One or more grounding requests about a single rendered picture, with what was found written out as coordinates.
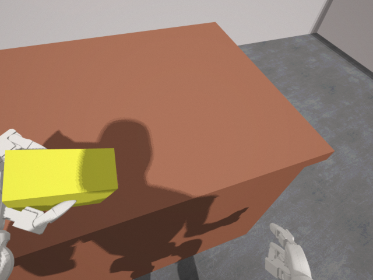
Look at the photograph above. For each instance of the right robot hand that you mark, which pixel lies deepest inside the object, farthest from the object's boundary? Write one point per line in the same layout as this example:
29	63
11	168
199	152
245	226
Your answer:
288	263

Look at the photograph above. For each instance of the sponge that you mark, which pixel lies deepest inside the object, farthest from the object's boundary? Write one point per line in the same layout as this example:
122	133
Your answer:
43	178

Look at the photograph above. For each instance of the left robot hand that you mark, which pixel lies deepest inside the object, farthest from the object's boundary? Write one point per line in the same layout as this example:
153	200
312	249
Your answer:
29	219

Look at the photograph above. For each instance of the left robot forearm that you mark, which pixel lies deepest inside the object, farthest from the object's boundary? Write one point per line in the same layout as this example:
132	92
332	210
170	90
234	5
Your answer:
6	256

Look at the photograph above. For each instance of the table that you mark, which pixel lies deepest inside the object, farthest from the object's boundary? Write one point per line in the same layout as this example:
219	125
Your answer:
204	144

